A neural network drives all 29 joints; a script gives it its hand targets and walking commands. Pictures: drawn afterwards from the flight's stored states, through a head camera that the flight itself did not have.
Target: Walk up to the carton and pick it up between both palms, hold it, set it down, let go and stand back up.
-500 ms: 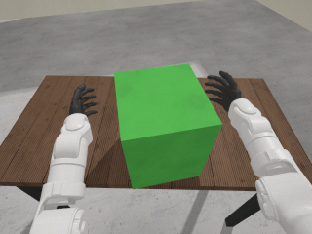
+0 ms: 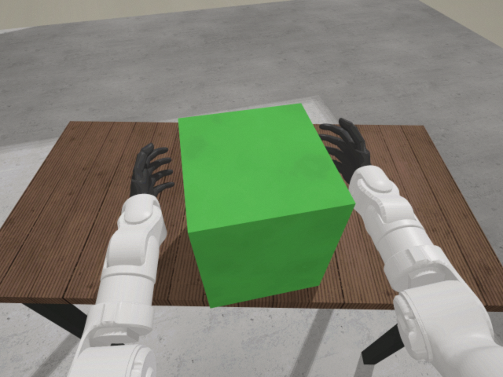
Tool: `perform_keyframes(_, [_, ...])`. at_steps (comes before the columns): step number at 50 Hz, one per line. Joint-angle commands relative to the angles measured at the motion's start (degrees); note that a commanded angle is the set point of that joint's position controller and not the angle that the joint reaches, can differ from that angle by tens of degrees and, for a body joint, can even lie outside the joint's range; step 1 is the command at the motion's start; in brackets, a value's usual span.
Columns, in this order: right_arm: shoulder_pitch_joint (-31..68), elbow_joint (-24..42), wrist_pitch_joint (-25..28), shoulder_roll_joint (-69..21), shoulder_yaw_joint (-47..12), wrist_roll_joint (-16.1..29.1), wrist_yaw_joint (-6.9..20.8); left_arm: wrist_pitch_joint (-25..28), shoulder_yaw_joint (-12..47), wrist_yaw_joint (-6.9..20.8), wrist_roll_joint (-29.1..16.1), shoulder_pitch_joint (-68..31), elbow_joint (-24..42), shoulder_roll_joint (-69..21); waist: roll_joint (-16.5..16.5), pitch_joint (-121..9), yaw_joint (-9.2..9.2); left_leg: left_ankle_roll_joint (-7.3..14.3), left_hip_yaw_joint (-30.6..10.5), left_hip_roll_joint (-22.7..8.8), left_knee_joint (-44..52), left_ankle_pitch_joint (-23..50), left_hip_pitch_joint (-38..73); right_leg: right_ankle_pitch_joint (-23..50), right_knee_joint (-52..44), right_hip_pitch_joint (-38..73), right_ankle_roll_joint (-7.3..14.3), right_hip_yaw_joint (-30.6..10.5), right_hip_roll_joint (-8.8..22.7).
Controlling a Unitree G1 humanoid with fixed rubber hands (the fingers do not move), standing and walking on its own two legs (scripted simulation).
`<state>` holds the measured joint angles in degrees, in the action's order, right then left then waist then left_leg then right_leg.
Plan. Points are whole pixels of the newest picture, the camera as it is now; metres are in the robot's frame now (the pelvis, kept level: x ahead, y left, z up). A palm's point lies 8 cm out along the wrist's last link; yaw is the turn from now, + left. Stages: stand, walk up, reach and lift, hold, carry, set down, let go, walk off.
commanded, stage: reach and lift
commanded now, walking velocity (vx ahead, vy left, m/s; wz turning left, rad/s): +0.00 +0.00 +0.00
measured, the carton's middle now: (254, 208) +0.36 +0.04 +0.06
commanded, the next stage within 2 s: none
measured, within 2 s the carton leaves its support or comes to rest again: leaves its support in 1.68 s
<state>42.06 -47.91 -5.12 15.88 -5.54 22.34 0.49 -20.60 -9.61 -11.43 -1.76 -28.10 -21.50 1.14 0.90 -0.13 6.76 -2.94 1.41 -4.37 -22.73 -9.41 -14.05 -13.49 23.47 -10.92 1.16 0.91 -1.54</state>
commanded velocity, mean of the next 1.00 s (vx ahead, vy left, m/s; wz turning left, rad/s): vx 0.00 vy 0.00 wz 0.00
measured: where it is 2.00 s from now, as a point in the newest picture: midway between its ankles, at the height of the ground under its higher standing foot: outside the picture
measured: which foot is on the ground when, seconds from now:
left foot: down 0.00-1.00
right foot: down 0.00-1.00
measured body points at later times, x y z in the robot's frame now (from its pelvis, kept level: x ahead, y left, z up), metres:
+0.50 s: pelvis +0.00 -0.01 +0.00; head +0.01 -0.01 +0.45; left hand +0.35 +0.19 +0.10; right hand +0.43 -0.11 +0.11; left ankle +0.02 +0.15 -0.74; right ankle -0.01 -0.10 -0.74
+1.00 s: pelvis +0.00 -0.01 +0.00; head +0.01 -0.01 +0.45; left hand +0.36 +0.19 +0.10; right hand +0.43 -0.10 +0.11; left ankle +0.02 +0.15 -0.74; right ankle -0.01 -0.10 -0.74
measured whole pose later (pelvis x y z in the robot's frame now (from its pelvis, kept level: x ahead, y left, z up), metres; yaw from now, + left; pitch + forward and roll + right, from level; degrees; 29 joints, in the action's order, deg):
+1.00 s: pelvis +0.00 -0.01 +0.00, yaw +0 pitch +1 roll +0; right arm 43.1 -47.9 -6.8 9.5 -5.5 21.2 -8.0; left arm -22.0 -9.6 -15.1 -1.8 -29.6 -21.5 -2.3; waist 1.0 -0.1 6.8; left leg -3.6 1.3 -5.2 -22.7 -9.2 -14.1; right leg -13.2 23.4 -11.0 1.8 0.9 -2.4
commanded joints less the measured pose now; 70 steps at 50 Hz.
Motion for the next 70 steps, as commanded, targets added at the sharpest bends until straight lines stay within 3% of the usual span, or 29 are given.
perform_keyframes(1, [28.6, 5.8, 3.7, 3.6, 1.6, -7.2, -1.7, 4.0, -0.8, 0.1, 3.9, -22.7, 8.2, -1.5, -2.0, -24.8, 3.04, 0.1, 1.7, 3.8, -0.3, 20.9, 10.6, 16.8, -5.1, -0.8, -0.9, 0.3, -3.3])
perform_keyframes(8, [30.3, 7.6, 3.1, 1.7, 2.5, -8.2, -5.0, 2.0, -0.9, -1.7, 5.9, -24.3, 10.8, -3.6, -1.8, -25.0, 3.37, -0.8, 1.7, 3.4, -1.0, 23.6, 13.5, 16.9, -5.6, -0.8, -0.7, 1.0, -4.0])
perform_keyframes(9, [29.2, 6.2, 3.1, 2.3, 3.5, -8.4, -5.2, 1.7, 0.1, -1.9, 5.8, -24.2, 10.7, -4.5, -0.9, -24.9, 1.92, -1.3, 1.6, 3.1, -1.1, 24.5, 14.9, 16.7, -5.8, -1.9, -0.4, 1.6, -4.4])
perform_keyframes(11, [30.9, 8.7, 3.1, 1.9, 2.3, -7.1, -5.9, 1.0, 0.1, -2.6, 5.8, -25.0, 12.8, -4.6, -0.1, -25.1, 3.01, -1.4, 1.7, 3.1, -1.7, 25.3, 15.3, 16.4, -5.8, -1.9, -0.3, 1.5, -4.5])
perform_keyframes(12, [30.6, 7.9, 2.7, 1.7, 2.7, -7.1, -6.1, 0.8, 0.8, -2.7, 5.4, -26.0, 12.6, -5.0, 0.0, -25.5, 2.13, -1.4, 1.6, 3.2, -1.5, 24.6, 15.5, 15.9, -5.9, -2.4, -0.3, 1.6, -4.3])
perform_keyframes(14, [32.1, 10.2, 2.7, 0.7, 1.3, -6.5, -6.4, 0.6, 1.0, -3.0, 5.0, -26.3, 12.6, -4.8, -0.8, -25.8, 3.62, -1.0, 1.9, 3.2, -1.9, 24.4, 14.6, 15.8, -5.6, -2.1, -0.4, 1.4, -4.4])
perform_keyframes(15, [31.9, 8.5, 2.3, 1.4, 2.1, -6.9, -6.7, 0.6, 2.3, -3.0, 4.1, -27.3, 11.8, -5.2, -1.0, -25.5, 2.08, -1.0, 1.4, 3.1, -1.6, 22.5, 14.8, 14.3, -5.7, -3.6, -0.4, 1.6, -4.4])
perform_keyframes(17, [32.7, 10.0, 2.3, 0.7, 1.0, -5.8, -6.7, 1.0, 2.3, -3.3, 3.3, -28.1, 12.7, -4.9, -1.2, -26.6, 2.95, -0.7, 1.4, 3.0, -1.9, 22.7, 14.3, 14.3, -5.3, -3.2, -0.5, 1.4, -4.2])
perform_keyframes(20, [31.9, 8.7, 1.7, 0.2, 1.5, -5.5, -6.9, 0.8, 2.4, -3.5, 3.4, -28.1, 11.3, -5.4, -0.4, -25.3, 2.41, -0.8, 1.2, 2.9, -1.9, 22.4, 14.7, 13.6, -5.5, -3.8, -0.4, 1.4, -4.2])
perform_keyframes(21, [32.4, 8.8, 1.7, 0.4, 1.2, -5.5, -7.0, 0.9, 1.8, -3.7, 3.8, -28.6, 11.6, -4.9, -0.4, -25.3, 3.47, -0.7, 1.3, 2.9, -1.9, 22.8, 14.2, 13.8, -5.2, -3.8, -0.3, 1.1, -4.1])
perform_keyframes(22, [31.4, 7.9, 1.6, -0.2, 1.0, -5.7, -7.0, 1.0, 2.9, -3.6, 3.5, -27.8, 10.5, -5.7, 0.0, -24.9, 2.56, -0.7, 1.2, 3.0, -2.0, 22.1, 14.2, 13.4, -5.4, -3.7, -0.2, 1.1, -3.9])
perform_keyframes(26, [31.8, 8.1, 1.0, -1.7, 0.6, -5.9, -7.3, 1.6, 2.1, -3.3, 3.3, -28.8, 8.4, -4.7, -2.1, -22.6, 2.91, 0.6, 1.3, 3.3, -1.2, 18.4, 11.8, 12.0, -5.5, -3.1, -1.1, 0.4, -3.1])
perform_keyframes(31, [32.9, 10.4, 1.4, -2.7, -0.5, -5.1, -7.7, 2.3, 2.4, -3.3, 3.2, -29.1, 8.4, -5.4, -2.1, -25.3, 3.73, 0.3, 1.2, 3.2, -2.0, 21.4, 12.3, 13.9, -4.6, -3.4, -1.0, 0.5, -3.5])
perform_keyframes(34, [32.4, 10.3, 1.6, -2.5, 0.7, -5.7, -8.4, 1.9, 2.9, -3.5, 3.6, -29.7, 10.1, -6.1, -0.5, -25.4, 2.26, -0.4, 0.8, 3.2, -2.2, 22.5, 14.1, 14.9, -4.8, -3.3, -0.9, 0.9, -3.7])
perform_keyframes(35, [33.5, 10.1, 1.3, -2.8, 0.2, -5.4, -8.4, 1.9, 1.5, -3.5, 4.2, -29.8, 8.6, -5.2, -0.8, -23.7, 3.67, 0.3, 1.1, 3.2, -2.0, 20.8, 12.6, 13.6, -4.9, -3.1, -1.0, 0.3, -3.3])
perform_keyframes(36, [33.7, 9.7, 1.2, -3.0, 0.5, -5.9, -8.5, 1.8, 2.7, -3.5, 3.7, -29.7, 7.3, -6.0, -1.6, -24.5, 2.68, 0.4, 0.9, 3.1, -1.9, 20.1, 13.0, 13.3, -4.8, -4.2, -1.2, 0.8, -3.5])
perform_keyframes(41, [32.7, 9.7, 1.4, -3.3, -0.5, -4.5, -8.6, 1.5, 3.2, -4.0, 4.2, -29.5, 9.6, -7.4, 0.3, -24.8, 2.74, -0.4, 0.7, 3.0, -2.6, 22.2, 14.7, 13.0, -5.0, -4.3, -0.4, 1.0, -3.7])
perform_keyframes(43, [32.7, 9.4, 1.0, -4.3, -0.6, -5.0, -8.7, 1.5, 2.3, -3.8, 4.5, -29.0, 8.4, -6.7, -1.2, -23.5, 3.21, -0.1, 0.9, 3.0, -2.4, 23.1, 13.7, 13.2, -5.6, -3.7, -0.4, 0.8, -3.7])
perform_keyframes(45, [32.7, 9.7, 1.1, -4.3, -0.2, -5.1, -9.1, 1.5, 3.2, -3.4, 4.1, -30.1, 10.0, -6.9, -0.7, -24.7, 1.96, -0.3, 0.7, 3.2, -2.8, 23.8, 14.0, 15.1, -4.8, -3.4, -0.8, 0.9, -3.5])
perform_keyframes(46, [33.2, 9.7, 1.1, -4.7, -0.7, -5.0, -8.9, 1.5, 3.0, -3.5, 4.5, -30.2, 9.3, -7.3, -0.4, -24.2, 3.03, 0.0, 0.9, 3.1, -2.5, 22.9, 14.0, 14.5, -4.9, -3.2, -1.1, 0.7, -3.4])
perform_keyframes(52, [34.5, 10.5, 1.0, -5.9, -0.5, -5.6, -8.9, 1.7, 2.7, -3.5, 4.5, -30.7, 8.8, -7.5, -1.0, -25.1, 3.19, 0.3, 0.8, 3.1, -2.4, 21.9, 13.6, 13.2, -5.0, -3.4, -1.0, 0.5, -3.3])
perform_keyframes(53, [33.2, 10.0, 0.9, -5.7, -0.2, -5.5, -8.9, 2.2, 3.9, -3.4, 3.9, -30.7, 9.7, -7.6, -1.3, -25.2, 1.76, 0.1, 0.4, 3.0, -2.6, 22.2, 14.4, 13.7, -5.0, -3.9, -1.0, 0.8, -3.4])
perform_keyframes(57, [34.7, 10.5, 1.3, -6.4, -0.3, -5.3, -8.8, 2.4, 4.4, -3.3, 3.5, -31.8, 11.0, -8.6, -0.2, -26.1, 1.74, -0.3, 0.2, 3.1, -3.2, 24.1, 13.9, 15.4, -4.9, -3.8, -0.8, 0.9, -3.3])
perform_keyframes(58, [34.3, 10.5, 1.1, -7.1, -1.0, -5.0, -8.7, 2.4, 3.9, -3.3, 4.0, -31.1, 9.9, -8.6, -0.2, -24.9, 2.85, 0.1, 0.3, 3.1, -2.8, 23.3, 13.7, 14.4, -5.0, -3.7, -0.9, 0.7, -3.2])
perform_keyframes(62, [35.1, 10.2, 1.2, -7.1, -0.5, -5.4, -8.5, 2.7, 4.5, -3.3, 3.4, -32.2, 10.1, -9.0, -1.2, -26.5, 1.84, 0.0, 0.1, 3.0, -3.2, 24.3, 14.3, 13.7, -5.2, -4.3, -0.7, 1.1, -3.6])
perform_keyframes(63, [35.2, 11.2, 1.4, -7.5, -1.1, -5.2, -8.4, 2.5, 4.1, -3.4, 4.1, -31.3, 10.2, -9.0, -0.6, -26.3, 2.89, 0.2, 0.3, 2.9, -3.2, 24.4, 14.3, 13.6, -5.9, -4.2, -0.5, 0.6, -3.2])
perform_keyframes(66, [35.6, 9.6, 0.8, -8.4, -1.0, -5.2, -8.4, 2.6, 2.9, -3.2, 4.9, -31.7, 9.0, -8.4, -1.0, -24.3, 3.27, 0.6, 0.3, 3.2, -2.5, 21.8, 13.1, 12.7, -5.4, -3.9, -1.0, 0.1, -2.8])
perform_keyframes(68, [34.7, 10.8, 1.0, -8.7, -1.1, -5.4, -8.4, 3.1, 4.2, -3.2, 4.2, -32.0, 11.2, -9.5, -0.6, -26.4, 2.05, 0.1, 0.2, 3.2, -2.9, 23.3, 14.0, 14.4, -5.0, -3.5, -0.9, 0.5, -3.2])
perform_keyframes(70, [35.0, 11.7, 1.4, -8.5, -1.1, -5.2, -8.4, 2.8, 4.4, -3.0, 4.4, -30.7, 10.3, -10.0, -0.2, -28.1, 2.57, -0.1, 0.1, 3.1, -3.4, 25.1, 14.8, 14.5, -5.7, -3.5, -0.5, 0.6, -3.2])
